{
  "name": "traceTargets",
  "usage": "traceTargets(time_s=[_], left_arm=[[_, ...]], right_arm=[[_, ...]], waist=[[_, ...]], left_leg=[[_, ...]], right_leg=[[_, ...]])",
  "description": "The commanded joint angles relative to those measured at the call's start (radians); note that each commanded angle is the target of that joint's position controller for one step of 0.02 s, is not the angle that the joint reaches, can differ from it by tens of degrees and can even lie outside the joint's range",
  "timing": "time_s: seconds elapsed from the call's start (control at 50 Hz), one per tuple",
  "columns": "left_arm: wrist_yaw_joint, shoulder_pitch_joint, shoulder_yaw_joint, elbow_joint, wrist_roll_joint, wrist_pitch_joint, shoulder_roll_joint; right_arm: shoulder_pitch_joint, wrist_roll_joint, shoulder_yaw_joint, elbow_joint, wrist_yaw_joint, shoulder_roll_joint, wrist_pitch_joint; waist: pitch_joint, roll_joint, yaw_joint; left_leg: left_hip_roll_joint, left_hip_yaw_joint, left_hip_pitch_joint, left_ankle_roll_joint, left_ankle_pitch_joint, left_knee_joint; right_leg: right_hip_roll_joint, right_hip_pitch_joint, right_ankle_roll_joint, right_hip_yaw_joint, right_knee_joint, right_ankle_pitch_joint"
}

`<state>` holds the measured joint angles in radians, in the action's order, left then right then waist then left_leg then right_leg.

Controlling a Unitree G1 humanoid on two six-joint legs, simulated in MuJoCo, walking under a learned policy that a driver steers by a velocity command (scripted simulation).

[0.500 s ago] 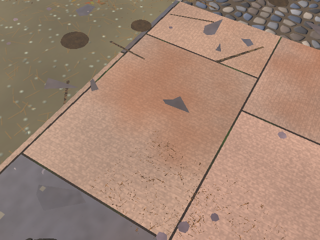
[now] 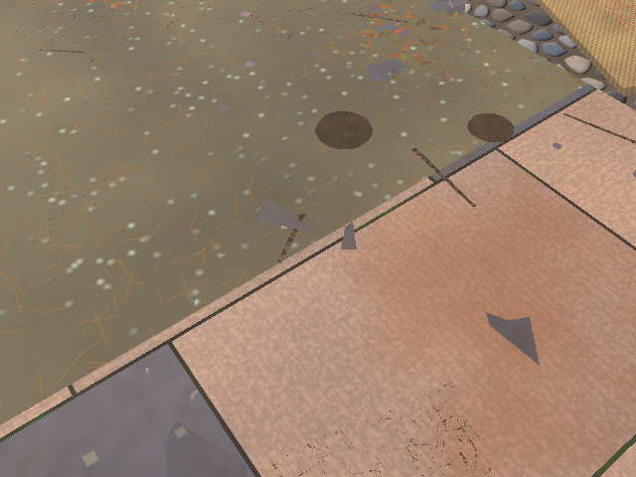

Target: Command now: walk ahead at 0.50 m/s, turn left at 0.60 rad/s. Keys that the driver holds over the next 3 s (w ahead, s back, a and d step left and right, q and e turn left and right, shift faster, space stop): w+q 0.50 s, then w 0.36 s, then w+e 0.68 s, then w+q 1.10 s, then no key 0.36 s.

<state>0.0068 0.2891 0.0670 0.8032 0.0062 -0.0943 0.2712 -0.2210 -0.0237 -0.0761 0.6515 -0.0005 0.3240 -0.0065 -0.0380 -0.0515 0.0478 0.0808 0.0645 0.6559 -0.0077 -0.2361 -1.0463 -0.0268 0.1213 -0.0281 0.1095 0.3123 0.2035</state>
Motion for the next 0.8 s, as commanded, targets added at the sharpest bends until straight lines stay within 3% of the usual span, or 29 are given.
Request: traceTargets(time_s=[0.02, 0.1, 0.16, 0.2, 0.22, 0.24, 0.26, 0.28, 0.3, 0.32, 0.34, 0.36, 0.38, 0.46, 0.56, 0.64, 0.7, 0.72, 0.74, 0.76, 0.78, 0.8], left_arm=[[-0.004, -0.079, 0.035, -0.063, -0.002, -0.016, 0.156], [-0.009, -0.027, 0.041, -0.032, -0.014, 0.000, 0.189], [-0.008, 0.000, 0.051, -0.011, -0.031, 0.018, 0.218], [-0.014, -0.003, 0.060, -0.011, -0.041, 0.031, 0.251], [-0.017, -0.009, 0.064, -0.013, -0.045, 0.039, 0.262], [-0.022, -0.016, 0.056, -0.018, -0.046, 0.043, 0.245], [-0.023, 0.015, 0.029, -0.036, -0.009, 0.039, 0.180], [-0.009, 0.085, -0.012, -0.099, 0.016, 0.011, 0.064], [0.003, -0.039, 0.006, -0.105, -0.021, -0.019, 0.165], [0.009, -0.112, 0.013, -0.134, -0.049, -0.036, 0.192], [0.002, -0.116, 0.007, -0.128, -0.034, -0.044, 0.175], [-0.004, -0.110, 0.012, -0.119, -0.009, -0.044, 0.176], [-0.003, -0.089, 0.016, -0.113, -0.002, -0.034, 0.180], [-0.004, -0.117, 0.006, -0.121, 0.013, -0.001, 0.134], [0.013, -0.293, -0.019, -0.157, 0.002, -0.009, 0.083], [0.030, -0.352, -0.011, -0.181, -0.009, -0.022, 0.116], [0.032, -0.302, 0.002, -0.177, -0.008, -0.028, 0.141], [0.028, -0.225, 0.013, -0.156, -0.004, -0.031, 0.156], [0.023, -0.102, 0.029, -0.130, 0.004, -0.034, 0.191], [0.020, 0.046, 0.046, -0.117, 0.016, -0.034, 0.261], [0.031, 0.132, 0.057, -0.068, 0.002, -0.021, 0.276], [0.034, 0.124, 0.033, -0.071, -0.027, -0.019, 0.189]], right_arm=[[0.028, 0.000, 0.000, -0.074, 0.014, 0.024, -0.016], [0.160, -0.001, 0.011, -0.110, 0.040, 0.004, -0.027], [0.207, -0.002, 0.005, -0.142, 0.055, 0.020, -0.024], [0.163, 0.005, -0.014, -0.145, 0.057, 0.057, -0.017], [0.072, 0.007, -0.033, -0.126, 0.054, 0.090, -0.013], [-0.099, 0.003, -0.064, -0.079, 0.043, 0.141, -0.008], [-0.248, -0.005, -0.093, -0.044, 0.021, 0.224, 0.004], [-0.187, -0.009, -0.093, -0.069, 0.022, 0.310, -0.011], [-0.207, -0.004, -0.067, -0.087, 0.030, 0.210, -0.028], [-0.174, 0.005, -0.051, -0.073, 0.033, 0.169, -0.043], [-0.118, 0.003, -0.044, -0.073, 0.032, 0.150, -0.050], [-0.057, 0.009, -0.037, -0.082, 0.029, 0.127, -0.051], [-0.021, 0.021, -0.028, -0.096, 0.024, 0.108, -0.052], [-0.029, 0.016, -0.031, -0.072, 0.002, 0.124, -0.058], [-0.101, 0.009, -0.030, -0.020, -0.015, 0.129, -0.052], [-0.168, 0.003, -0.026, 0.034, -0.013, 0.122, -0.050], [-0.169, 0.008, -0.030, 0.054, -0.015, 0.128, -0.038], [-0.152, 0.008, -0.027, 0.053, -0.015, 0.121, -0.034], [-0.146, 0.015, -0.015, 0.046, -0.013, 0.092, -0.032], [-0.215, 0.029, 0.006, 0.031, -0.014, 0.044, -0.037], [-0.318, 0.003, 0.020, 0.040, -0.012, -0.002, -0.049], [-0.238, -0.009, 0.004, 0.044, -0.012, 0.093, -0.055]], waist=[[0.002, 0.117, -0.018], [-0.032, 0.104, 0.031], [-0.047, 0.109, 0.027], [0.002, 0.140, -0.019], [0.059, 0.144, -0.078], [0.145, 0.118, -0.170], [0.239, -0.028, -0.213], [0.352, -0.242, -0.083], [0.384, -0.100, -0.171], [0.238, -0.066, -0.166], [0.163, 0.018, -0.120], [0.118, 0.031, -0.080], [0.105, 0.009, -0.047], [0.062, 0.012, -0.033], [0.025, -0.018, -0.109], [0.000, -0.030, -0.133], [-0.001, -0.066, -0.100], [0.034, -0.065, -0.055], [0.140, -0.040, 0.003], [0.312, 0.109, 0.027], [0.396, 0.382, 0.005], [0.293, 0.249, 0.039]], left_leg=[[0.037, 0.016, 0.051, -0.004, 0.154, 0.129], [0.015, -0.055, -0.003, 0.017, 0.264, 0.328], [-0.006, -0.088, -0.016, 0.054, 0.185, 0.402], [-0.068, -0.143, -0.124, 0.095, 0.076, 0.420], [-0.110, -0.168, -0.251, 0.124, 0.048, 0.439], [-0.150, -0.169, -0.500, 0.163, 0.107, 0.494], [-0.005, 0.071, -0.811, 0.227, 0.113, 0.503], [0.221, 0.664, -1.054, 0.413, -0.138, 0.643], [0.239, 0.732, -1.053, 0.394, -0.220, 0.745], [0.212, 0.591, -0.943, 0.352, -0.134, 0.759], [0.168, 0.481, -0.801, 0.322, -0.018, 0.757], [0.132, 0.398, -0.681, 0.303, 0.098, 0.766], [0.107, 0.355, -0.604, 0.298, 0.174, 0.787], [0.064, 0.251, -0.454, 0.308, 0.319, 0.827], [0.004, 0.167, -0.395, 0.233, 0.197, 0.821], [0.069, 0.236, -0.516, 0.221, 0.164, 0.760], [0.110, 0.278, -0.610, 0.200, 0.301, 0.688], [0.080, 0.258, -0.615, 0.182, 0.443, 0.610], [0.025, 0.212, -0.571, 0.153, 0.504, 0.441], [-0.068, 0.151, -0.354, 0.102, 0.265, 0.135], [-0.195, 0.087, -0.044, 0.035, -0.319, -0.155], [-0.141, 0.148, 0.076, 0.038, -0.320, -0.250]], right_leg=[[0.272, -0.039, -0.155, -0.125, -0.170, -0.243], [0.270, -0.081, -0.125, -0.018, -0.166, -0.273], [0.304, -0.170, -0.105, 0.020, -0.121, -0.384], [0.306, -0.212, -0.084, 0.059, 0.011, -0.713], [0.294, -0.203, -0.070, 0.082, 0.155, -0.851], [0.261, -0.103, -0.039, 0.111, 0.370, -0.842], [0.212, 0.168, 0.005, 0.112, 0.694, -0.419], [0.003, 0.562, 0.053, -0.032, 0.999, 0.402], [0.033, 0.661, 0.037, -0.202, 1.070, 0.375], [0.070, 0.718, 0.018, -0.191, 1.033, 0.273], [0.111, 0.669, 0.014, -0.191, 0.948, 0.189], [0.135, 0.604, 0.024, -0.191, 0.866, 0.141], [0.151, 0.542, 0.031, -0.199, 0.834, 0.107], [0.130, 0.500, 0.093, -0.166, 0.669, 0.005], [0.069, 0.396, 0.104, -0.144, 0.311, -0.326], [0.064, 0.408, 0.061, -0.167, 0.212, -0.309], [0.053, 0.370, 0.009, -0.149, 0.181, -0.166], [0.030, 0.266, -0.017, -0.120, 0.144, -0.156], [0.070, 0.064, -0.060, -0.146, 0.164, -0.196], [0.254, -0.273, -0.161, -0.378, 0.213, -0.210], [0.409, -0.496, -0.285, -0.815, 0.050, 0.086], [0.401, -0.445, -0.251, -0.860, -0.018, 0.311]])
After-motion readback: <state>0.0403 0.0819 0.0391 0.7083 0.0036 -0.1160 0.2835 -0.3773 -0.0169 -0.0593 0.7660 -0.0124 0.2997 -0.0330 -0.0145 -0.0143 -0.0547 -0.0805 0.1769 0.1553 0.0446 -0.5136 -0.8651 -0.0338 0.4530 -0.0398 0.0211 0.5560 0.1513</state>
